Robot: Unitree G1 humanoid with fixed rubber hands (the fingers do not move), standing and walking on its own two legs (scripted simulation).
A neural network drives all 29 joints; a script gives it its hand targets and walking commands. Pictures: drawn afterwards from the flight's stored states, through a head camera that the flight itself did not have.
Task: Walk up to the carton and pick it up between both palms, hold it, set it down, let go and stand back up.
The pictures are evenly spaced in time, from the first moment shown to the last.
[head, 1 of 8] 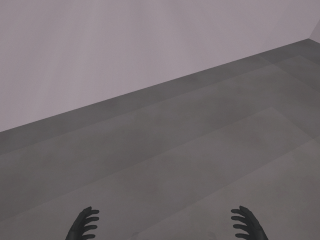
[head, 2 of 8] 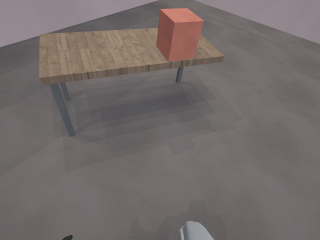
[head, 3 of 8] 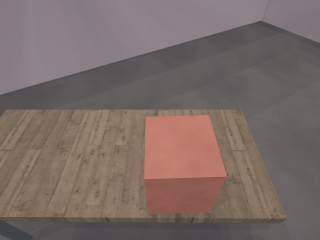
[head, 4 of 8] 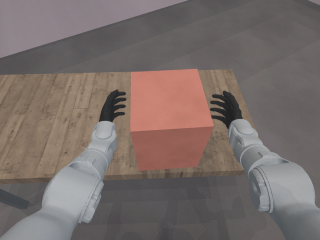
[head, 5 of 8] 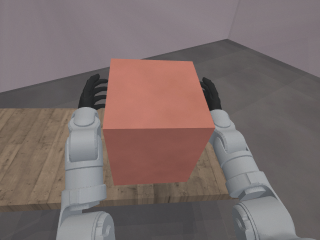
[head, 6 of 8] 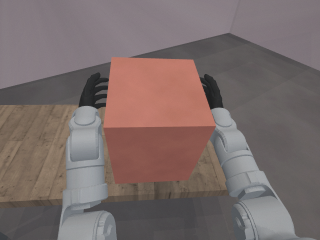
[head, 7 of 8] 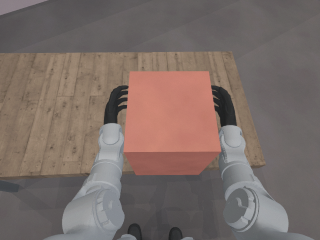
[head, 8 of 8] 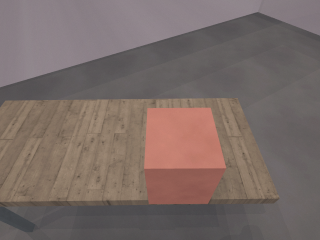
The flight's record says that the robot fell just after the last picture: no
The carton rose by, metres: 0.22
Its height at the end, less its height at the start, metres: +0.00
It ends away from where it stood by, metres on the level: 0.03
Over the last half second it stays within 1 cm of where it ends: yes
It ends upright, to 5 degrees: yes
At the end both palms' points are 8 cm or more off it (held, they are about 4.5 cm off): yes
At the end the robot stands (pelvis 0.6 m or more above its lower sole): yes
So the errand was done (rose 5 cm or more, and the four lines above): yes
